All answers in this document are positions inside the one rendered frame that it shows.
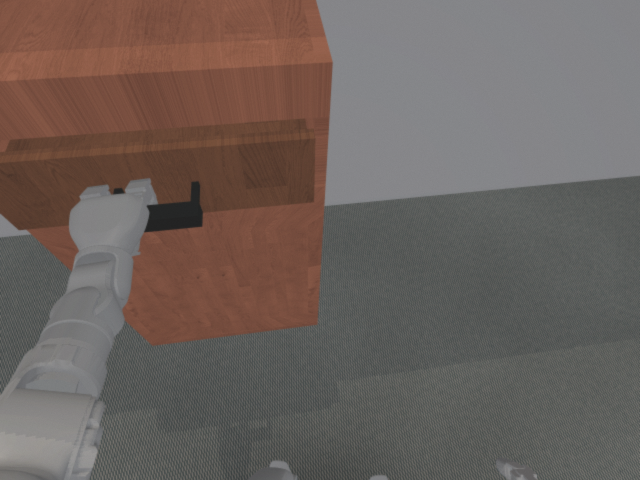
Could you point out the drawer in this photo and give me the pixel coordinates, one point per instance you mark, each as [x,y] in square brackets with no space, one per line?
[238,166]

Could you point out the left robot shin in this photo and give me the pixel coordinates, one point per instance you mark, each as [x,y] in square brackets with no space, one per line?
[280,464]

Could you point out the left robot hand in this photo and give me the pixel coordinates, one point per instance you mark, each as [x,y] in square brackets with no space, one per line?
[117,220]

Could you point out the cabinet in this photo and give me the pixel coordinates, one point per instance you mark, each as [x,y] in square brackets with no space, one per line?
[74,67]

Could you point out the right robot hand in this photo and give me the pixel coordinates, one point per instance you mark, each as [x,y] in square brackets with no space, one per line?
[513,470]

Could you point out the handle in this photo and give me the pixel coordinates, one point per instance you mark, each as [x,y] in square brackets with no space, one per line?
[174,215]

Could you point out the left robot forearm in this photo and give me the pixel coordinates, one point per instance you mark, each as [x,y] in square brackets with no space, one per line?
[73,348]

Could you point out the robot left upper arm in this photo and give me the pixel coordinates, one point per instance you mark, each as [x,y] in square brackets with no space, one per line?
[49,435]

